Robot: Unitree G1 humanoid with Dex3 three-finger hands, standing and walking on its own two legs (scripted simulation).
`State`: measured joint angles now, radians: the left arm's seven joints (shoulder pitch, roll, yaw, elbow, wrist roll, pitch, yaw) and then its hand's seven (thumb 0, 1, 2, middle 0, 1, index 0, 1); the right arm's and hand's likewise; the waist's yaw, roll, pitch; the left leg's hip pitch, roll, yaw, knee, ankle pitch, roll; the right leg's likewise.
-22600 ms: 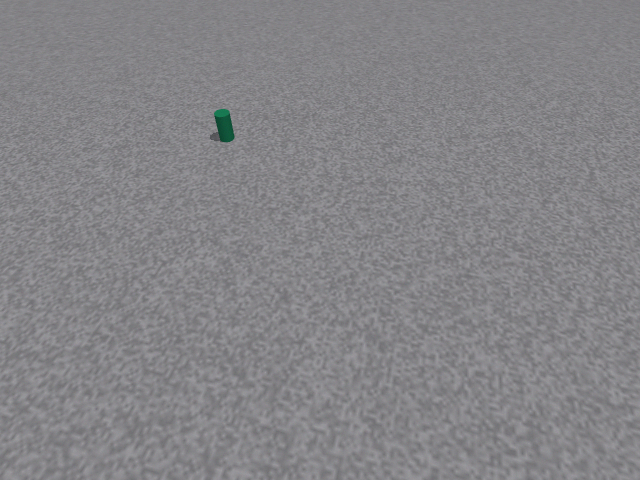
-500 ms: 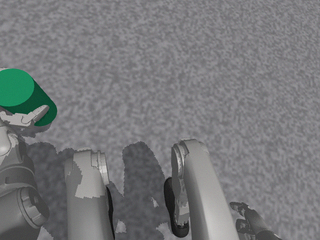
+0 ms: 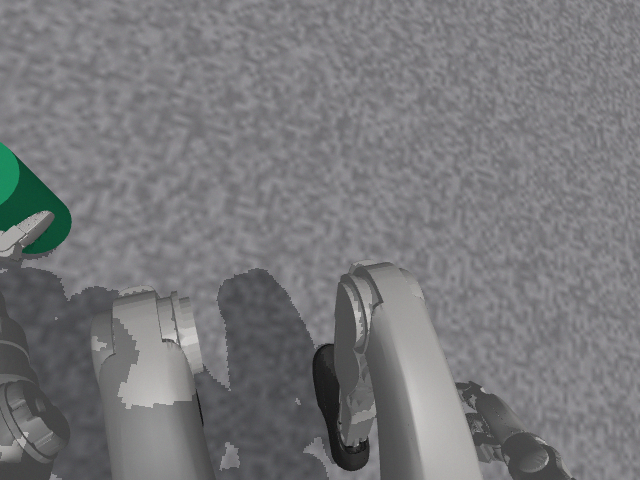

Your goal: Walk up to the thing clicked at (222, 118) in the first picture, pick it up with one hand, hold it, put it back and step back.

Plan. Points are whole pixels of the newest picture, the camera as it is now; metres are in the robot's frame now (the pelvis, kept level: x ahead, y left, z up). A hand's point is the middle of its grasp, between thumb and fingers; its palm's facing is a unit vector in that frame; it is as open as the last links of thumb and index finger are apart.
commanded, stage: crouch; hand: left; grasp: from the side
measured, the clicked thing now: (7, 203) +0.43 +0.32 -0.11
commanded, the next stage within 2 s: lower in 0.06 s
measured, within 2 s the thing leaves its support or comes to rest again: rests again in 1.16 s
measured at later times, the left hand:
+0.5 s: hand (10, 213) +0.43 +0.33 -0.15, palm faces +0.48 -0.88 -0.06, open 11.3 cm
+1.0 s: hand (24, 218) +0.43 +0.33 -0.19, palm faces +0.48 -0.87 -0.06, open 11.3 cm
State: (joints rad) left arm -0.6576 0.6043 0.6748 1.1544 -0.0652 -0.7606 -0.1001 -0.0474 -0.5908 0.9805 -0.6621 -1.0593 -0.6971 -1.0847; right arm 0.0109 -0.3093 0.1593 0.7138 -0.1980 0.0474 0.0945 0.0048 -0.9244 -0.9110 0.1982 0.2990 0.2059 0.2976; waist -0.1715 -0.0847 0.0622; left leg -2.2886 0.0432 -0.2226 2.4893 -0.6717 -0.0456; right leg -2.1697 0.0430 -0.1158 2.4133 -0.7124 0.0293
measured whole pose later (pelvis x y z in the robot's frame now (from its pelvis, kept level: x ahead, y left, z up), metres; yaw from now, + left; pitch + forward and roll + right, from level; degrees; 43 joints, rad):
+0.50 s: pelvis -0.01 +0.01 -0.02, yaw -3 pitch +20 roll -11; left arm -0.64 0.73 0.72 1.27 -0.07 -0.86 -0.07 -0.05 -0.60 0.99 -0.67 -1.05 -0.70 -1.08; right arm -0.06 -0.33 0.30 0.66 -0.26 0.05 0.11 0.00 -0.92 -0.91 0.20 0.30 0.21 0.30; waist -0.21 -0.17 0.19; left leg -2.28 0.04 -0.29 2.58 -0.68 -0.05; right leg -2.14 0.07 -0.16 2.45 -0.69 0.05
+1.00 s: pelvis -0.01 +0.01 -0.03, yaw -6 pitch +15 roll -14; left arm -0.64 0.84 0.72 1.37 -0.06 -0.94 -0.01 -0.05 -0.60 0.99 -0.66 -1.06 -0.70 -1.08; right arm -0.14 -0.36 0.41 0.62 -0.33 0.05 0.12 0.00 -0.92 -0.90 0.20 0.30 0.21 0.30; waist -0.23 -0.24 0.28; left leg -2.25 0.04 -0.36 2.64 -0.69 -0.04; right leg -2.09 0.10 -0.21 2.46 -0.67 0.07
